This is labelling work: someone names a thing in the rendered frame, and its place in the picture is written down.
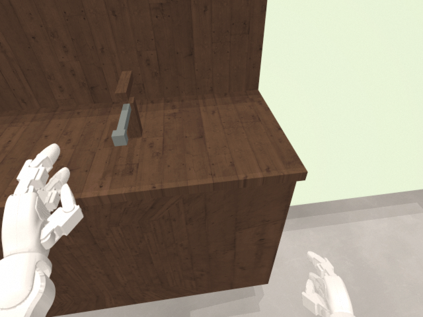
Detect left robot forearm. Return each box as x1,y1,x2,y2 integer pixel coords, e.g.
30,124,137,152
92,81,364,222
0,251,56,317

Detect counter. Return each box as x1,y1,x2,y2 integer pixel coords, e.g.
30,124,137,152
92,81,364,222
0,0,308,317

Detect tap lever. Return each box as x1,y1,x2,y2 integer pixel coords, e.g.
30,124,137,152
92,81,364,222
111,104,132,146

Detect right robot hand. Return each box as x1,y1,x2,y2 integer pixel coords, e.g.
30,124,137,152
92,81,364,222
302,251,354,317

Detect left robot hand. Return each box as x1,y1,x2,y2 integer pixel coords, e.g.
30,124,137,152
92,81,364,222
1,143,83,258

